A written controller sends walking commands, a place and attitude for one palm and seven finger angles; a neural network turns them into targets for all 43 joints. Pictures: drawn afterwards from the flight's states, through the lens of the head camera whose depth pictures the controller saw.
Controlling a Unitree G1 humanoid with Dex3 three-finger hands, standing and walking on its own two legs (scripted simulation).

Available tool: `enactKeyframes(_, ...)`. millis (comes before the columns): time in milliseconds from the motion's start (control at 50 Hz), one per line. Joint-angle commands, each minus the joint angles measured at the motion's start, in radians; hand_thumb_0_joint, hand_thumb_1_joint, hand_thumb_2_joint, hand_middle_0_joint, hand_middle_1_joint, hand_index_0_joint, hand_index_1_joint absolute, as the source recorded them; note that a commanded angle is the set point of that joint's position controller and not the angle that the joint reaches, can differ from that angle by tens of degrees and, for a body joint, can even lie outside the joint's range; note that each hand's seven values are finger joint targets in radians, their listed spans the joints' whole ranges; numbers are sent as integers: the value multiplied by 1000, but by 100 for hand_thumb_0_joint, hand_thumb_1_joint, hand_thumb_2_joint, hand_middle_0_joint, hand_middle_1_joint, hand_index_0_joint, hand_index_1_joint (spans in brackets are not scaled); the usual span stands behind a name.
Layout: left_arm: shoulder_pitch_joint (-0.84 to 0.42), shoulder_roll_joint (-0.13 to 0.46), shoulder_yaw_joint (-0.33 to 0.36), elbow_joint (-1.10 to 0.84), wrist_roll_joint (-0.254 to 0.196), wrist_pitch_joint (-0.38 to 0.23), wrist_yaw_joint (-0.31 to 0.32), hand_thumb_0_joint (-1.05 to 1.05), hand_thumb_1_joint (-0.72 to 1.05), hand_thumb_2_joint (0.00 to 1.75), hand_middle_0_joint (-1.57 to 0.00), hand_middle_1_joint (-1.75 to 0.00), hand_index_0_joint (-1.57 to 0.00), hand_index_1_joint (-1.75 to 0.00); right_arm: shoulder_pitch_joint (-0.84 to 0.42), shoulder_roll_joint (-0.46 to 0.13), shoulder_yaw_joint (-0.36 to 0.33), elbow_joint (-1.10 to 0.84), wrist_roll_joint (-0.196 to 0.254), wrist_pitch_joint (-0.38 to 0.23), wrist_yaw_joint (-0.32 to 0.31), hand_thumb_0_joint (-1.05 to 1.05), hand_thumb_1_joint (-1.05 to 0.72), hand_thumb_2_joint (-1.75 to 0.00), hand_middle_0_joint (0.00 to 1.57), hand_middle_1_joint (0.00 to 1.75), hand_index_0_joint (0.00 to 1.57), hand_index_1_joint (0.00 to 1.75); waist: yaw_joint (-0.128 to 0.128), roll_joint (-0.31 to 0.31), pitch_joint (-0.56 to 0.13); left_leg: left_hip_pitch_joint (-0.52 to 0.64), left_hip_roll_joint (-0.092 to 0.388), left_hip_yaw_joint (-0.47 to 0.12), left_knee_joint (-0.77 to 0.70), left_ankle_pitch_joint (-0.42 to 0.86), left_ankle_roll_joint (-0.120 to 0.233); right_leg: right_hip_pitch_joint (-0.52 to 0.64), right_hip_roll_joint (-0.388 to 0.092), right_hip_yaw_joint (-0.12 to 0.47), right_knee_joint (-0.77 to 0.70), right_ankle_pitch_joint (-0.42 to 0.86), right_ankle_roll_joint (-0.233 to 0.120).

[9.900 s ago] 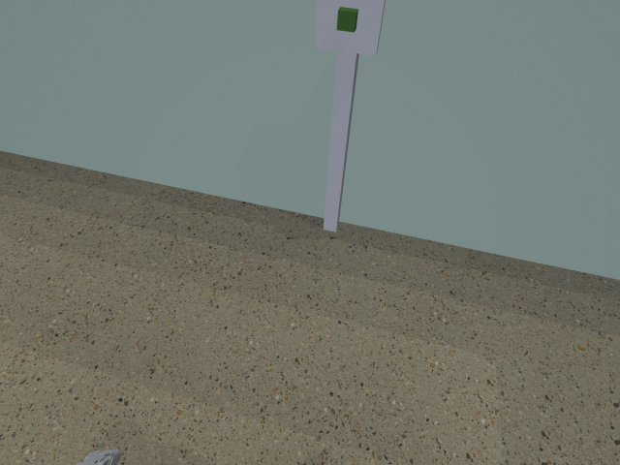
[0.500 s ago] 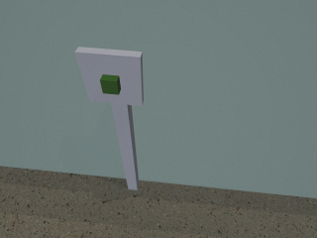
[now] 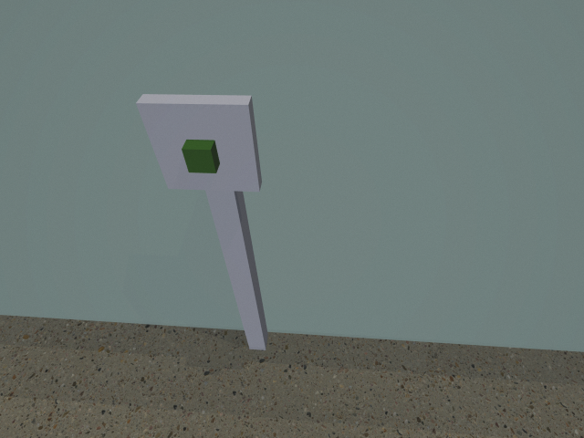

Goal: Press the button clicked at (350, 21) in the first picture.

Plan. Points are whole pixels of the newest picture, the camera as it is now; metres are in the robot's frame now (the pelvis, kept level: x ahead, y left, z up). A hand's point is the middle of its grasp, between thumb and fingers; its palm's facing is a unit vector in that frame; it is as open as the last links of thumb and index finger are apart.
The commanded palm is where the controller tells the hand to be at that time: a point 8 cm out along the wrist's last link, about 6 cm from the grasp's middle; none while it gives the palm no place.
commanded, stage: come to a stop and stand still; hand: left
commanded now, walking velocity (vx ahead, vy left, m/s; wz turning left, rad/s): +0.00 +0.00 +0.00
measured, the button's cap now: (202, 155) +0.53 +0.19 +0.12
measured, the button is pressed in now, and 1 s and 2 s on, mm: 0 0 0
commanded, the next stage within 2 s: look again from close up in 0.80 s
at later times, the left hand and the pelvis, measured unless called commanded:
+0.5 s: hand out of the picture +0.02 +0.14 -0.17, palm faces +0.02 -0.98 -0.19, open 7.3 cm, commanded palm none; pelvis +0.03 -0.02 +0.00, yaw +0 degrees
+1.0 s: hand out of the picture +0.04 +0.14 -0.17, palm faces +0.04 -0.98 -0.19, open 7.3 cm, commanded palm none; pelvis +0.04 -0.03 +0.00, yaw +0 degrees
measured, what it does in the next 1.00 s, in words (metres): shifts its weight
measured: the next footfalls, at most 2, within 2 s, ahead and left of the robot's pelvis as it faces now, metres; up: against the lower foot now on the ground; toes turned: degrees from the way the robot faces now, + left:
none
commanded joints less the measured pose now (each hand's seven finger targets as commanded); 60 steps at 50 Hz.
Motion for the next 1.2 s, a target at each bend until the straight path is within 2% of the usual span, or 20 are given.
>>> enactKeyframes(0,18,94,20,-26,-4,-20,2,0,90,90,-20,-30,-20,-30,50,-78,-10,-18,6,-17,-5,0,-90,-90,20,30,20,30,-8,-56,111,-79,83,-114,-140,-55,18,-29,-64,117,-150,-118,-41)
enactKeyframes(140,26,86,22,4,-7,-28,4,0,90,90,-20,-30,-20,-30,59,-63,-4,28,9,-29,-13,0,-90,-90,20,30,20,30,-3,-50,42,-31,94,-100,-120,77,13,45,-71,104,-123,56,-43)
enactKeyframes(220,28,82,23,23,-8,-29,6,0,90,90,-20,-30,-20,-30,57,-50,-4,52,10,-27,-17,0,-90,-90,20,30,20,30,-2,-28,55,-26,96,-90,-111,101,7,54,-75,98,-119,114,-46)
enactKeyframes(340,32,77,23,38,-8,-30,7,0,90,90,-20,-30,-20,-30,61,-37,-4,72,11,-24,-22,0,-90,-90,20,30,20,30,-3,-51,60,-13,96,-78,-103,110,1,62,-77,103,-127,152,-50)
enactKeyframes(460,34,73,25,42,-7,-28,7,0,90,90,-20,-30,-20,-30,55,-33,-5,79,9,-24,-25,0,-90,-90,20,30,20,30,-1,-22,61,-1,100,-77,-105,130,-1,66,-74,99,-127,176,-51)
enactKeyframes(500,34,73,27,39,-6,-28,9,0,90,90,-20,-30,-20,-30,54,-33,-6,80,10,-25,-26,0,-90,-90,20,30,20,30,0,-23,58,0,104,-77,-100,150,0,77,-73,95,-120,205,-51)
enactKeyframes(520,38,75,27,41,-6,-29,9,0,90,90,-20,-30,-20,-30,54,-32,-6,81,10,-26,-27,0,-90,-90,20,30,20,30,0,-45,47,7,103,-77,-99,151,-1,83,-75,94,-119,217,-50)
enactKeyframes(580,36,76,27,41,-6,-29,9,0,90,90,-20,-30,-20,-30,51,-35,-7,82,10,-24,-28,0,-90,-90,20,30,20,30,-1,-41,52,13,105,-75,-97,165,-3,88,-73,93,-118,247,-51)
enactKeyframes(600,36,74,28,42,-5,-29,10,0,90,90,-20,-30,-20,-30,49,-34,-8,83,10,-24,-28,0,-90,-90,20,30,20,30,0,-56,58,10,104,-73,-98,162,-4,86,-75,91,-119,250,-50)
enactKeyframes(760,39,77,30,39,-6,-27,8,0,90,90,-20,-30,-20,-30,45,-36,-6,83,9,-24,-31,0,-90,-90,20,30,20,30,2,-25,58,17,105,-75,-101,167,-5,90,-73,93,-124,245,-54)
enactKeyframes(1180,49,72,34,39,-5,-24,9,0,90,90,-20,-30,-20,-30,56,-28,-8,93,9,-23,-34,0,-90,-90,20,30,20,30,6,-35,63,21,108,-73,-100,173,-6,100,-69,90,-126,253,-56)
